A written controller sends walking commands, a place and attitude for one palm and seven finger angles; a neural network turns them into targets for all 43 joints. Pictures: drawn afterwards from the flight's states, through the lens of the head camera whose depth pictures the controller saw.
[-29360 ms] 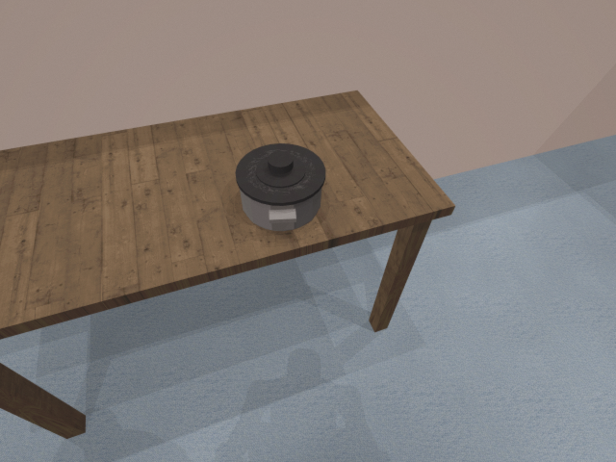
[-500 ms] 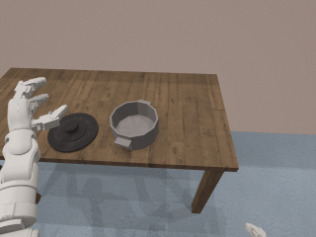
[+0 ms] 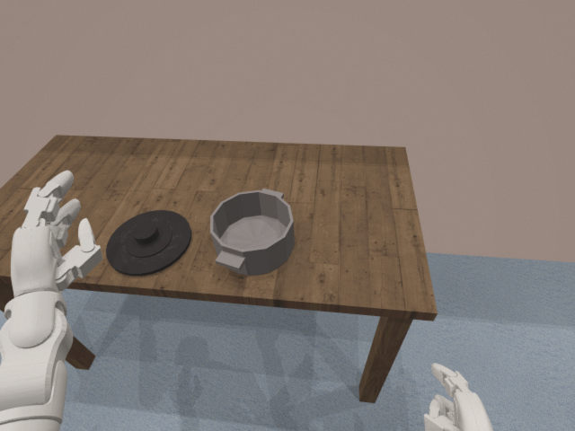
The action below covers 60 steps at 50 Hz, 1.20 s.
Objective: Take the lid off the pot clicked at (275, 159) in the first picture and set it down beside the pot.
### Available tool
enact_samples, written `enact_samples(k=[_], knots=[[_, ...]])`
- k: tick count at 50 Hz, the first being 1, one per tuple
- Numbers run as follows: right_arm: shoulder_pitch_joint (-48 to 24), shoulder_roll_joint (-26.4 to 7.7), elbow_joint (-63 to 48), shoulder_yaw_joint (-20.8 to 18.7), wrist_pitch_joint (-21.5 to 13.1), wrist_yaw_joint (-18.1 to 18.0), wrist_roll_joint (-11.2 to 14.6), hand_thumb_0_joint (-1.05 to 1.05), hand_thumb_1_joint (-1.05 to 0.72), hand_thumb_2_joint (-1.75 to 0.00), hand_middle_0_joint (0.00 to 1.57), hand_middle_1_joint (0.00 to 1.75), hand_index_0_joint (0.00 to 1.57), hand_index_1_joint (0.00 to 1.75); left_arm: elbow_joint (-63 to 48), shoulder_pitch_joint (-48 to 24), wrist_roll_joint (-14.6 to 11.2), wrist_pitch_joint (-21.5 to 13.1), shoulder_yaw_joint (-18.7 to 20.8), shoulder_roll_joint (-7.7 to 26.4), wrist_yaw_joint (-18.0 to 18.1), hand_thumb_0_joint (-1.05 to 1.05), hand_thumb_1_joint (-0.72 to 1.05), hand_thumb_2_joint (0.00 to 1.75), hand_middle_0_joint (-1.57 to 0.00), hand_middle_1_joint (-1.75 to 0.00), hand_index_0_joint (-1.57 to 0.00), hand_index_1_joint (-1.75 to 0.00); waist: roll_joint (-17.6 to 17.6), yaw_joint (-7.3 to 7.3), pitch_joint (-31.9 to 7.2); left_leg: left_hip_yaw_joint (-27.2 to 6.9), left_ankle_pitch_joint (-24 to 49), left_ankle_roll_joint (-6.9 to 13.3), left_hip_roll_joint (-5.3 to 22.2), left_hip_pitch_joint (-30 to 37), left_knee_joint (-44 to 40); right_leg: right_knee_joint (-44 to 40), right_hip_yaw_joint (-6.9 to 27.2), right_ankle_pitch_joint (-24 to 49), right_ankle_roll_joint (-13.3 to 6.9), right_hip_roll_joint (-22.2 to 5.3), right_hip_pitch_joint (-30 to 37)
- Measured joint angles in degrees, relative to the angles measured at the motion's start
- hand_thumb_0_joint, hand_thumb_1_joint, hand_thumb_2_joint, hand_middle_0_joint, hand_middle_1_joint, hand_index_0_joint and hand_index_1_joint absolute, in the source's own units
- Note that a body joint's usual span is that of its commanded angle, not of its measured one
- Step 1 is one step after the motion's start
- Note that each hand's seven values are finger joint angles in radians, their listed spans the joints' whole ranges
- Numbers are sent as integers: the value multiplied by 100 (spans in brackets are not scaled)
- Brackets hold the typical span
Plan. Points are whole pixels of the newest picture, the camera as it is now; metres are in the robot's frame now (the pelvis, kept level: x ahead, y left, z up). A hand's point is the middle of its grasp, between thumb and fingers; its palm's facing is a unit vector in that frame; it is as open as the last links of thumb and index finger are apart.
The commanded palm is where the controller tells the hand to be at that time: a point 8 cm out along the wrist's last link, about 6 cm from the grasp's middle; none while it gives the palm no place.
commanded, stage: draw the hand back to the body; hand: left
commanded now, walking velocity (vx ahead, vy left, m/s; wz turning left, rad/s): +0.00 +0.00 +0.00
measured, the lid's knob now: (145, 232) +0.51 +0.37 -0.09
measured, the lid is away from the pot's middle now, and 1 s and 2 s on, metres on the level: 0.24 0.24 0.24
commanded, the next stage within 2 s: step back with the hand held close in 0.74 s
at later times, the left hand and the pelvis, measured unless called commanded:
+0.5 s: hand (69, 312) +0.20 +0.25 +0.15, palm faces +0.38 -0.86 -0.34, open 7.4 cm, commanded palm +0.14 +0.29 +0.17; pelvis +0.00 +0.01 +0.00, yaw +0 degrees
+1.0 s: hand (26, 316) +0.18 +0.28 +0.17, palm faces +0.38 -0.82 -0.43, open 7.4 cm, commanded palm +0.12 +0.31 +0.17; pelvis -0.01 +0.03 +0.00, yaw +0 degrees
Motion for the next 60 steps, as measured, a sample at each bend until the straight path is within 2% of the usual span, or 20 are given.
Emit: enact_samples(k=[12,31,37,43,45,50,55,60], knots=[[-13,22,2,-46,-123,-26,-70,1,-90,-90,20,30,20,30,-1113,1061,-48,-115,-61,-143,-18,1,89,89,-21,-30,-21,-30,25,69,53,9,46,7,-5,135,-69,-90,8,59,12,-7,143],[-5,141,-130,-27,-231,-21,-174,1,-90,-90,20,30,20,30,-2832,2874,-24,-137,-218,-164,-59,1,90,90,-21,-30,-21,-30,10,163,15,15,-10,89,-62,127,32,-134,9,74,100,-64,209],[-27,152,-125,-14,-243,-59,-188,1,-90,-90,20,30,20,30,-3013,2955,13,-103,-233,-159,-7,1,89,90,-21,-30,-21,-30,5,230,36,-9,-30,124,-102,106,88,-113,-19,60,135,-103,217],[-34,197,-144,16,-219,-46,-199,1,-90,-90,20,30,20,30,-3063,2984,28,-43,-232,-169,11,1,90,90,-21,-30,-21,-30,-26,222,3,3,-37,156,-138,106,92,-97,-11,45,167,-140,211],[-27,192,-226,27,-167,-23,-196,1,-90,-90,20,30,20,30,-3113,2885,62,-109,-99,-74,-36,2,89,90,-21,-30,-21,-30,-29,239,16,4,-70,166,-110,5,187,-94,-9,60,175,-113,150],[-119,173,-380,-21,-16,118,-199,1,-90,-90,20,30,20,30,-3273,2845,120,-538,380,95,-59,1,89,90,-21,-30,-21,-30,-125,122,129,70,-109,203,-73,-376,400,19,57,115,221,-83,-214],[-60,110,-564,-150,147,141,-164,1,-90,-90,20,30,20,30,-3566,3270,162,-619,272,94,-152,1,90,90,-21,-30,-21,-30,-260,-39,222,191,-62,306,-174,-641,451,249,164,91,333,-193,-584],[57,159,-675,-227,245,101,-130,1,-90,-90,20,30,20,30,-3875,3650,188,-610,288,330,-161,1,89,90,-21,-30,-21,-30,-453,-137,312,240,-34,387,-275,-881,583,552,201,26,411,-296,-901]])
